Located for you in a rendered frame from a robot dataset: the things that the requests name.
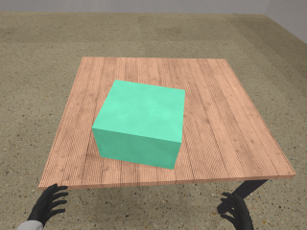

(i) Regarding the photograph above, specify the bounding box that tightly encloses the robot left hand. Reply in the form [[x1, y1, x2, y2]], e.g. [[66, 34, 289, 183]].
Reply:
[[27, 183, 69, 228]]

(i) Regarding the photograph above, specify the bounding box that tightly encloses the table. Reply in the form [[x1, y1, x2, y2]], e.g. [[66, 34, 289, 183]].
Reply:
[[38, 57, 296, 215]]

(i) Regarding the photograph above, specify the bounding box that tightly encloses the robot right hand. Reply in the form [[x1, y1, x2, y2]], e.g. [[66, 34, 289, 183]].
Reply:
[[220, 192, 254, 230]]

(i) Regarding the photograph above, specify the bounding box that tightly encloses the carton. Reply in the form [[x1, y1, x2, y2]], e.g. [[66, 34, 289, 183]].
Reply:
[[92, 80, 185, 170]]

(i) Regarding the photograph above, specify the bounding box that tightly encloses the left robot forearm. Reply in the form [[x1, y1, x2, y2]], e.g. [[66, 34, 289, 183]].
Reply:
[[16, 220, 43, 230]]

